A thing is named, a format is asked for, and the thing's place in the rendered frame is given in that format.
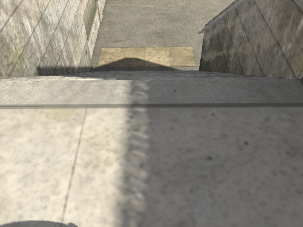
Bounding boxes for stairs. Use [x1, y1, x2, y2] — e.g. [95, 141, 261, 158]
[0, 70, 281, 81]

